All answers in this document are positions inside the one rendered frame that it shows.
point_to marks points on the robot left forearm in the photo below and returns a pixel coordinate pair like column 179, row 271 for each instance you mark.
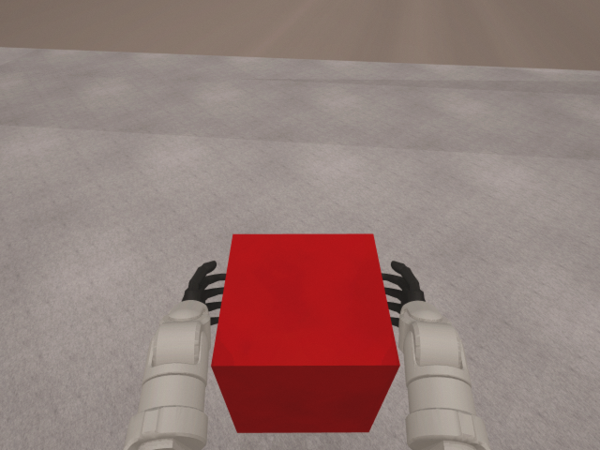
column 170, row 414

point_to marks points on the robot right forearm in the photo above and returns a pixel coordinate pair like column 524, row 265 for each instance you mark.
column 442, row 413

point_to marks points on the carton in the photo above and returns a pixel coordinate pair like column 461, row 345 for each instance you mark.
column 304, row 338

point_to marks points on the robot right hand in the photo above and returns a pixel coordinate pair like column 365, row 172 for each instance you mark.
column 407, row 283

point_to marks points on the robot left hand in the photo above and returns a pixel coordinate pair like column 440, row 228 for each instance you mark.
column 198, row 283

